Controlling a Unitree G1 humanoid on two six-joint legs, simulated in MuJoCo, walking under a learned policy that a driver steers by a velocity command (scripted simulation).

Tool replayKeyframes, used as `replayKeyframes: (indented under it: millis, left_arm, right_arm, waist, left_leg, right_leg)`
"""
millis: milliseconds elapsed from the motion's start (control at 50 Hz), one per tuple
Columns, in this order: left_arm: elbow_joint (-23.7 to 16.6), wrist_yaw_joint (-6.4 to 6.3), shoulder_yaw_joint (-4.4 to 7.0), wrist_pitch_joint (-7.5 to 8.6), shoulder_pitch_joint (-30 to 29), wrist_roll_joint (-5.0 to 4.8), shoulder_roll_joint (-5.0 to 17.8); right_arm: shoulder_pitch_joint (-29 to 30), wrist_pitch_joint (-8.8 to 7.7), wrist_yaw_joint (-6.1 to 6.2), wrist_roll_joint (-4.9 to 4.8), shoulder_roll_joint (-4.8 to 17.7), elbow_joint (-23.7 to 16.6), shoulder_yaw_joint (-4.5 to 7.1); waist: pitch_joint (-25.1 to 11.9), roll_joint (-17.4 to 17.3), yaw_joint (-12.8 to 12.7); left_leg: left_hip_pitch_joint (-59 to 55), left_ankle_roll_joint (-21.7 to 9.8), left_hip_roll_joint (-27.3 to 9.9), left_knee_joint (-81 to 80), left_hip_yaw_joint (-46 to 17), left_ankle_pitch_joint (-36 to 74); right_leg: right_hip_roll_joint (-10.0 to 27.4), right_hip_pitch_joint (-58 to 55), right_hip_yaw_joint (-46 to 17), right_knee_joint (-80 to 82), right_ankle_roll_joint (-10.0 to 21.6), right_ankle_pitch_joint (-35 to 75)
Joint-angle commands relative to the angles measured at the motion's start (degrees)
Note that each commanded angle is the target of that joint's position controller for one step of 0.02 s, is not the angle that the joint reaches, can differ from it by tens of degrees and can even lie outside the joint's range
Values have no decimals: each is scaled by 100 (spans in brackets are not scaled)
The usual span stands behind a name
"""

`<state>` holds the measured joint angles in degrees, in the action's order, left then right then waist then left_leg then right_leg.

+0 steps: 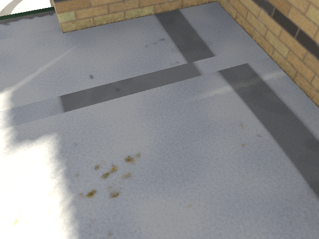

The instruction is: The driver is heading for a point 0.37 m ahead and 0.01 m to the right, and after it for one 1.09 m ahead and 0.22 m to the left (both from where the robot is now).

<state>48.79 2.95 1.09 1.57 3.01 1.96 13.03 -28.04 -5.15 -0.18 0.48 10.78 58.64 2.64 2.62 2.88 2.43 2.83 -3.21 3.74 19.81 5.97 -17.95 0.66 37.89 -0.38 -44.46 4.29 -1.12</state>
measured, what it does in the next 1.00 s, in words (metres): walks ahead, turning left: right foot, then left foot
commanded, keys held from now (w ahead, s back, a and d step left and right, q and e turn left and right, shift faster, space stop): w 0.22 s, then w+q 0.78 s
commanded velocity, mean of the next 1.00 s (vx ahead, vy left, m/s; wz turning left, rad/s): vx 0.50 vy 0.00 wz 0.28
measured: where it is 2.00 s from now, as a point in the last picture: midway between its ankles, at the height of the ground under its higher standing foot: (143, 218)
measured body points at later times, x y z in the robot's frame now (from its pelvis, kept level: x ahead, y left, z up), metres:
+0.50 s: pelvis +0.26 -0.01 +0.01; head +0.28 -0.01 +0.45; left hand +0.21 +0.24 -0.14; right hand +0.37 -0.25 -0.13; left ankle +0.40 +0.15 -0.68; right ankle +0.18 -0.07 -0.74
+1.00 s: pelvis +0.51 +0.08 +0.01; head +0.53 +0.10 +0.46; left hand +0.58 +0.37 -0.11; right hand +0.60 -0.18 -0.12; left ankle +0.45 +0.11 -0.74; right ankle +0.70 -0.05 -0.67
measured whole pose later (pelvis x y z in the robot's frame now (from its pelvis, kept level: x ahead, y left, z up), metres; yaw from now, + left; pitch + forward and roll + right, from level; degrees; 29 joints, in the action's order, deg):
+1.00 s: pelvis +0.51 +0.08 +0.01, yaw +21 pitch +1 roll +0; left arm 46.7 0.8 2.6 1.6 5.1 2.3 14.3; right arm -21.4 -2.6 -0.3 0.0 14.1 53.2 4.0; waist 2.5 1.7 2.9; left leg 4.4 -7.6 8.5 16.4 -5.5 -11.8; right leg 6.7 37.9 -2.6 -49.5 -2.9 -6.7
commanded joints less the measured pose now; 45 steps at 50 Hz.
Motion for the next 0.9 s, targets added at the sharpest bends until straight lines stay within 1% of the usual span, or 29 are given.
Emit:
replayKeyframes:
  millis: [20, 60, 80, 100, 120, 140, 160, 180, 200, 220, 240, 280, 320, 380, 460, 540, 600, 620, 640, 660, 680, 700, 720, 740, 760, 800, 820, 860, 900]
  left_arm:
    - [-388, 16, -77, 47, -599, -12, 90]
    - [-410, -46, -82, 80, -767, -5, 128]
    - [-354, -79, -71, 113, -586, 1, 157]
    - [-177, -117, -32, 161, -74, 10, 237]
    - [107, -166, 51, 232, 850, 64, 426]
    - [314, -241, 190, 281, 1882, 184, 915]
    - [375, -303, 328, 206, 2210, 135, 1347]
    - [378, -303, 305, 118, 2089, -79, 1090]
    - [347, -297, 250, 128, 1482, -142, 906]
    - [332, -278, 209, 168, 1125, -124, 673]
    - [329, -289, 187, 218, 954, -121, 549]
    - [410, -309, 151, 324, 966, -121, 363]
    - [559, -327, 188, 425, 1207, -139, 476]
    - [689, -365, 182, 469, 1495, -118, 450]
    - [784, -382, 148, 510, 1689, -115, 408]
    - [951, -450, 170, 486, 2139, -94, 551]
    - [974, -505, 219, 431, 2140, -42, 733]
    - [963, -515, 244, 400, 2097, -25, 812]
    - [932, -512, 260, 345, 2083, -18, 869]
    - [859, -502, 260, 305, 2050, -40, 894]
    - [573, -439, 179, 319, 2138, -149, 585]
    - [251, -337, 185, 380, 2040, -193, 443]
    - [129, -310, 247, 424, 1377, -90, 755]
    - [21, -281, 223, 496, 1177, -151, 663]
    - [77, -291, 228, 506, 1238, -139, 605]
    - [85, -296, 216, 309, 1406, 39, 508]
    - [60, -281, 221, 211, 1426, 74, 475]
    - [-65, -255, 223, 91, 1243, 78, 441]
    - [-264, -238, 231, 48, 761, 68, 466]
  right_arm:
    - [-141, -24, 18, 9, 652, -208, 67]
    - [-392, 61, 52, 85, 757, -65, 67]
    - [-445, 87, 64, 110, 827, -17, 70]
    - [-468, 113, 59, 100, 868, 32, 64]
    - [-328, 120, 48, 59, 881, 2, 44]
    - [-151, 89, 20, -16, 757, -262, -10]
    - [-647, 90, -53, -162, 188, -381, -138]
    - [-107, 150, 21, 37, 952, -326, 94]
    - [372, 121, 7, 51, 844, -531, 102]
    - [522, 114, -1, 38, 688, -544, 79]
    - [454, 181, -14, 85, 570, -466, 81]
    - [161, 328, -73, 167, 334, -290, 64]
    - [365, 389, -108, 145, 350, -338, 121]
    - [1092, 393, -145, 114, 388, -548, 157]
    - [1941, 344, -220, 97, 238, -832, 67]
    - [2574, 348, -245, 149, 310, -1129, 21]
    - [2425, 321, -232, 156, 425, -1175, 62]
    - [2104, 313, -209, 155, 502, -1094, 103]
    - [1528, 288, -193, 156, 606, -913, 165]
    - [694, 243, -160, 200, 835, -661, 275]
    - [43, 233, -80, 267, 1486, -622, 470]
    - [288, 300, -81, 119, 1780, -734, 528]
    - [514, 362, -60, 9, 1657, -709, 497]
    - [840, 366, -31, 2, 1396, -737, 429]
    - [1099, 354, -17, 26, 1128, -769, 354]
    - [1338, 279, 33, -35, 918, -824, 270]
    - [1267, 219, 26, -49, 954, -827, 269]
    - [1082, 158, 9, -72, 1137, -790, 309]
    - [851, 161, 7, -70, 1210, -788, 325]
  waist:
    - [260, -690, -39]
    - [214, -612, -4]
    - [64, -641, -94]
    - [-246, -663, -292]
    - [-722, -581, -729]
    - [-1458, -178, -1105]
    - [-2192, 1131, -910]
    - [-1697, -50, -958]
    - [-811, 12, -727]
    - [-350, -117, -511]
    - [-107, -106, -299]
    - [-64, -12, -94]
    - [-1, 22, -27]
    - [227, 85, -112]
    - [365, 70, -229]
    - [451, 21, -429]
    - [210, 83, -270]
    - [-11, 178, -119]
    - [-348, 185, 103]
    - [-790, 29, 483]
    - [-1475, -791, 644]
    - [-1916, -1690, 352]
    - [-1306, -675, 376]
    - [-663, -466, 217]
    - [-230, -150, -48]
    - [-164, -304, -362]
    - [-215, -345, -396]
    - [-192, -401, -407]
    - [-63, -490, -266]
  left_leg:
    - [84, -502, -1660, -866, -887, 3551]
    - [-576, -539, -1714, -496, -827, 4197]
    - [-735, -524, -1703, -120, -763, 4874]
    - [-765, -501, -1635, 518, -650, 5384]
    - [-242, -410, -1482, 1502, -432, 5207]
    - [1018, -303, -1283, 3025, -254, 3452]
    - [3082, -78, -260, 5155, 30, -1313]
    - [3709, -156, -388, 5546, -652, -1221]
    - [3904, -178, -610, 5290, -732, -701]
    - [3633, -148, -774, 4896, -739, -375]
    - [3292, -97, -844, 4635, -757, -248]
    - [2712, 24, -795, 4392, -749, -91]
    - [2873, 57, -763, 4231, -787, 241]
    - [3383, 92, -836, 3708, -826, 991]
    - [3217, 68, -781, 2559, -539, 1897]
    - [3219, -145, -661, 1835, -160, 1680]
    - [2740, -449, -335, 1565, 153, 860]
    - [2333, -579, -127, 1520, 261, 541]
    - [1699, -712, 86, 1300, 316, 422]
    - [481, -936, 76, 867, 31, 572]
    - [-1131, -1524, -1330, 647, -2000, 38]
    - [-2086, -2316, -2547, -295, -5031, 549]
    - [-1704, -2057, -2261, -328, -4218, 516]
    - [-913, -1848, -2119, -433, -3524, 858]
    - [-204, -1561, -1834, -559, -3020, 1515]
    - [495, -1313, -1342, -677, -2351, 2228]
    - [581, -1325, -1249, -680, -2249, 2536]
    - [688, -1322, -1089, -756, -2093, 2666]
    - [655, -1242, -1006, -854, -2131, 2477]
  right_leg:
    - [-55, -552, 377, 727, 118, -95]
    - [-171, -626, 491, 1128, 212, -636]
    - [-313, -1030, 572, 1335, 274, -908]
    - [-475, -1763, 662, 1606, 367, -1044]
    - [-365, -3124, 458, 1841, 567, -660]
    - [811, -4774, -809, 1796, 923, -780]
    - [2507, -6267, -3421, 2196, 1816, -563]
    - [2178, -5851, -3396, 2433, 1604, -937]
    - [1915, -5023, -2550, 2662, 1407, -687]
    - [1644, -4229, -2073, 2906, 1205, -163]
    - [1439, -3681, -1614, 3068, 1010, 190]
    - [1222, -3077, -1019, 3337, 829, 476]
    - [1171, -3037, -665, 3510, 775, 614]
    - [1095, -3060, -226, 3745, 667, 431]
    - [986, -3065, 370, 3746, 536, 845]
    - [1265, -3814, 596, 3514, 501, 1442]
    - [1379, -4379, 875, 2661, 379, 3396]
    - [1383, -4460, 979, 2064, 340, 4179]
    - [1342, -4419, 1085, 1156, 303, 4378]
    - [1232, -3783, 1220, -141, 162, 3672]
    - [846, -2106, 1353, -2215, -86, 1343]
    - [-452, -220, 588, -3842, -295, -3003]
    - [28, 386, -197, -3833, -188, -2490]
    - [259, 392, -178, -3410, -174, -1982]
    - [443, 87, -161, -2835, -198, -1749]
    - [559, -554, -179, -2258, -378, -1622]
    - [521, -640, -120, -2120, -459, -1608]
    - [504, -532, -18, -1740, -600, -1404]
    - [517, -223, 40, -1289, -706, -1003]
